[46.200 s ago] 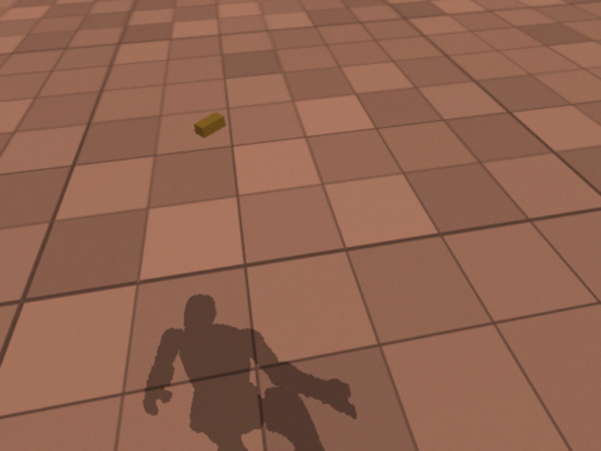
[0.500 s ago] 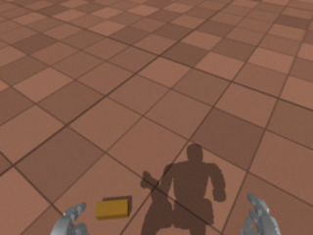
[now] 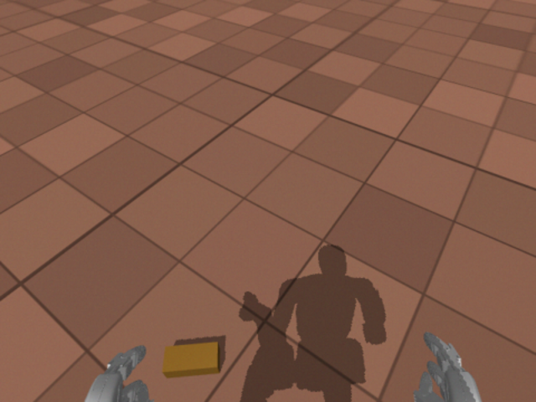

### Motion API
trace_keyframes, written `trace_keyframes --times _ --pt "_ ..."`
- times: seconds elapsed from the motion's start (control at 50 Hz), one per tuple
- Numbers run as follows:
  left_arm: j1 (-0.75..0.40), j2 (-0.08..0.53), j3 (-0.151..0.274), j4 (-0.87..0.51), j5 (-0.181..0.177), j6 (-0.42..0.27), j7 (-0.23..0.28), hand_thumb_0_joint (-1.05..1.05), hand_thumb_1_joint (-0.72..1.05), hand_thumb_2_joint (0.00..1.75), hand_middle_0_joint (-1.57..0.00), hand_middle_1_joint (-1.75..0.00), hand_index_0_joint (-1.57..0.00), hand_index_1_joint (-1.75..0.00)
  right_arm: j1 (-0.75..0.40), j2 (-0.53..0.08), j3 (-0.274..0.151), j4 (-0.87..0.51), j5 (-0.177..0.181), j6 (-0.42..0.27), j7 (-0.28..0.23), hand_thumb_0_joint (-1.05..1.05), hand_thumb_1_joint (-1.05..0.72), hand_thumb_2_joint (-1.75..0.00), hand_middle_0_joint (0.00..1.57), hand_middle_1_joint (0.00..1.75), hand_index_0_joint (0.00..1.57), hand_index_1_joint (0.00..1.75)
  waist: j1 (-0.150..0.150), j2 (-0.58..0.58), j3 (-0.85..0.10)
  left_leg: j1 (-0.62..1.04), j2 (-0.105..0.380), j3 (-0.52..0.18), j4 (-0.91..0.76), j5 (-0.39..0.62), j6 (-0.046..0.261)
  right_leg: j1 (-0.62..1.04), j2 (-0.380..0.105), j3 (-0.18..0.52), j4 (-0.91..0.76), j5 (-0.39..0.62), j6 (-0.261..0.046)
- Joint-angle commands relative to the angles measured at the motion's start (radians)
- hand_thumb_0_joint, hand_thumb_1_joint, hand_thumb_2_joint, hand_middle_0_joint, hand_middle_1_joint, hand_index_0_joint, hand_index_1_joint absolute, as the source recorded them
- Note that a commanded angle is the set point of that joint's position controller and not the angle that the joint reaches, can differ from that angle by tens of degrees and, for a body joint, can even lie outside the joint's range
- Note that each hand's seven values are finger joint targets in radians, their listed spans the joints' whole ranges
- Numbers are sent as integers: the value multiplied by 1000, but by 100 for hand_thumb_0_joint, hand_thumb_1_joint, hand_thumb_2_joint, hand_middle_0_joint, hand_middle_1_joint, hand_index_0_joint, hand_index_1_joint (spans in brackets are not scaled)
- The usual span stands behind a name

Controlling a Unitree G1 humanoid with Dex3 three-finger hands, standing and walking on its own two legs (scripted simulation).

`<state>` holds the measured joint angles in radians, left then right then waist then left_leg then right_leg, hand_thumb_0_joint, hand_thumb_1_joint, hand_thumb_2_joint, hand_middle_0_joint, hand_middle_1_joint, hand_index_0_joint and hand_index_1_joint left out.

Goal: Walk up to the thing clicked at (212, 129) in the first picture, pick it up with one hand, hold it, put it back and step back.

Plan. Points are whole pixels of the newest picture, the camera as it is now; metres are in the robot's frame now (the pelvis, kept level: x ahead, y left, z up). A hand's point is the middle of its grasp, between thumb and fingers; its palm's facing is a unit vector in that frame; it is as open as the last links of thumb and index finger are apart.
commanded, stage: home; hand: left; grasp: from above
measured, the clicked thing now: (192, 359) +0.42 +0.26 -0.68
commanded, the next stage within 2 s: stand in 0.42 s
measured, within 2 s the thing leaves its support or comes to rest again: neither
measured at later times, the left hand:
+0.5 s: hand out of the picture +0.16 +0.18 -0.04, palm faces +0.04 -0.98 -0.20, open 7.4 cm
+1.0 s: hand out of the picture +0.06 +0.25 -0.11, palm faces +0.02 -0.94 -0.33, open 7.4 cm
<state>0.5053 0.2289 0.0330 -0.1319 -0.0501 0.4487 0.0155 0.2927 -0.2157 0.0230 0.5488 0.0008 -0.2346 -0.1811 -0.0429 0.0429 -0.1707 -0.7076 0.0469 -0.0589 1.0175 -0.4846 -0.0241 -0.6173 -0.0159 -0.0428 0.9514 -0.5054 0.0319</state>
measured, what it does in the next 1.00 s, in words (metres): stands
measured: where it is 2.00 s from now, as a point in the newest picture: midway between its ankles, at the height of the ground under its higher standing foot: outside the picture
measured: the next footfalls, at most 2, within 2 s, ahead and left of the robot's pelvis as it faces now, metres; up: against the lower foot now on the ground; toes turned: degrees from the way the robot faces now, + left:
none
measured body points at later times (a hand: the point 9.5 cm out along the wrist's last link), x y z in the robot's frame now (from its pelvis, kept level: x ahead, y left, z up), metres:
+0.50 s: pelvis +0.00 +0.00 +0.00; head +0.01 +0.00 +0.45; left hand +0.15 +0.23 -0.03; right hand +0.15 -0.25 -0.06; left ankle +0.01 +0.13 -0.68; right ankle -0.02 -0.14 -0.68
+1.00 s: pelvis -0.01 +0.01 +0.04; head +0.00 +0.02 +0.49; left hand +0.06 +0.29 -0.09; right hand +0.07 -0.27 -0.08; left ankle +0.01 +0.13 -0.68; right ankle -0.02 -0.14 -0.68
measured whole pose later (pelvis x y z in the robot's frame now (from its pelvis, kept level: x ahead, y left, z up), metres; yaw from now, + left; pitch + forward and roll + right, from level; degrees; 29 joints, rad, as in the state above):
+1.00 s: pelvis -0.01 +0.01 +0.04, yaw +0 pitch -2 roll +0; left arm 0.24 0.29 0.04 0.91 0.04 0.02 0.04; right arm 0.19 -0.28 -0.05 0.98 -0.04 0.00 -0.02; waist 0.02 -0.01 0.05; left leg -0.30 0.01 0.00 0.66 -0.33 0.00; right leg -0.24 -0.06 0.00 0.63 -0.36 0.05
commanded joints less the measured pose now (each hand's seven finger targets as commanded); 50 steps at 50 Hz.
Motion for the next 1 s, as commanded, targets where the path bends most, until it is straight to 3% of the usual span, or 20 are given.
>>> trace_keyframes --times 0.0,0.06,0.18,0.26,0.36,0.48,0.5,0.52,0.54,0.56,0.58,0.6,0.66,0.7,0.72,0.76,0.82,0.88,0.92,0.98 --pt "-24 102 58 -206 0 -46 7 0 90 90 -20 -30 -20 -30 -72 -129 -50 -172 2 -59 -12 0 -90 -90 20 30 20 30 6 21 -50 128 -37 26 -157 240 30 -6 36 -25 -155 237 -24" --pt "-21 99 58 -200 1 -44 9 0 90 90 -20 -30 -20 -30 -71 -132 -49 -169 2 -56 -10 0 -90 -90 20 30 20 30 3 34 -44 128 -32 18 -179 187 29 -15 38 -29 -151 186 -30" --pt "-24 102 57 -202 -4 -41 9 0 90 90 -20 -30 -20 -30 -71 -131 -48 -178 4 -58 -13 0 -90 -90 20 30 20 30 -8 -7 -53 114 -38 24 -160 180 36 -16 36 -24 -165 186 -23" --pt "-12 104 65 -202 0 -46 12 0 90 90 -20 -30 -20 -30 -69 -129 -50 -179 4 -57 -14 0 -90 -90 20 30 20 30 5 11 -71 121 -34 20 -165 191 31 -11 37 -27 -152 189 -28" --pt "-23 96 51 -207 -3 -47 10 0 90 90 -20 -30 -20 -30 -67 -133 -51 -175 4 -59 -15 0 -90 -90 20 30 20 30 -2 22 -57 125 -30 14 -170 194 30 -24 40 -30 -143 191 -29" --pt "-8 113 72 -203 -2 -48 11 0 90 90 -20 -30 -20 -30 -67 -129 -50 -181 5 -58 -14 0 -90 -90 20 30 20 30 7 9 -62 110 -36 26 -160 180 32 -14 36 -23 -154 180 -27" --pt "-296 199 60 148 116 -259 51 0 90 90 -20 -30 -20 -30 -133 -237 -83 83 -117 53 46 0 -90 -90 20 30 20 30 84 -53 169 118 1 -15 -230 382 79 183 -46 52 -188 224 -72" --pt "-209 212 79 321 119 -325 46 0 90 90 -20 -30 -20 -30 -138 -248 -105 80 -114 92 76 0 -90 -90 20 30 20 30 74 -95 83 186 -14 25 -219 367 89 208 -62 118 -223 224 -105" --pt "-202 222 75 374 125 -358 42 0 90 90 -20 -30 -20 -30 -136 -237 -101 78 -118 110 96 0 -90 -90 20 30 20 30 61 -118 73 227 -18 31 -221 353 94 189 -73 143 -236 236 -115" --pt "-231 220 67 399 124 -375 35 0 90 90 -20 -30 -20 -30 -121 -241 -101 70 -116 125 108 0 -90 -90 20 30 20 30 41 -98 89 225 -20 10 -240 341 86 164 -54 134 -236 229 -116" --pt "-241 222 59 441 120 -393 32 0 90 90 -20 -30 -20 -30 -127 -226 -94 88 -98 131 124 0 -90 -90 20 30 20 30 54 -52 60 265 -21 -4 -260 333 88 221 -61 125 -226 268 -105" --pt "-261 221 55 478 114 -403 28 0 90 90 -20 -30 -20 -30 -117 -210 -92 117 -69 134 142 0 -90 -90 20 30 20 30 57 -43 36 294 -21 -1 -280 332 90 257 -70 116 -223 300 -90" --pt "-278 215 64 590 101 -411 28 0 90 90 -20 -30 -20 -30 -153 -219 -108 153 -47 151 163 0 -90 -90 20 30 20 30 75 -87 51 346 -23 1 -296 322 80 231 -78 125 -282 271 -76" --pt "-309 221 62 665 99 -427 31 0 90 90 -20 -30 -20 -30 -153 -216 -111 194 -47 165 167 0 -90 -90 20 30 20 30 65 -87 58 373 -22 3 -318 292 81 253 -92 134 -322 258 -72" --pt "-314 216 62 694 98 -433 31 0 90 90 -20 -30 -20 -30 -150 -216 -111 207 -51 168 167 0 -90 -90 20 30 20 30 61 -63 50 407 -14 -3 -331 322 85 252 -85 124 -314 291 -68" --pt "-314 218 61 755 98 -445 32 0 90 90 -20 -30 -20 -30 -161 -223 -114 230 -53 178 165 0 -90 -90 20 30 20 30 68 -41 87 394 -4 -19 -373 303 87 281 -78 107 -340 285 -58" --pt "-325 226 62 835 92 -457 33 0 90 90 -20 -30 -20 -30 -132 -222 -113 276 -49 186 160 0 -90 -90 20 30 20 30 55 -50 101 434 6 -22 -409 386 83 320 -83 104 -360 356 -59" --pt "-299 224 57 910 87 -459 35 0 90 90 -20 -30 -20 -30 -146 -234 -116 316 -44 192 154 0 -90 -90 20 30 20 30 68 -28 114 470 19 -38 -442 439 83 359 -81 89 -397 403 -56" --pt "-310 224 54 951 85 -460 35 0 90 90 -20 -30 -20 -30 -147 -241 -112 337 -43 198 149 0 -90 -90 20 30 20 30 62 -20 138 478 26 -45 -490 405 80 374 -79 89 -431 388 -52" --pt "-318 230 50 1005 81 -459 36 0 90 90 -20 -30 -20 -30 -137 -252 -109 376 -37 202 144 0 -90 -90 20 30 20 30 54 -19 150 506 34 -47 -536 446 71 414 -81 86 -466 410 -49"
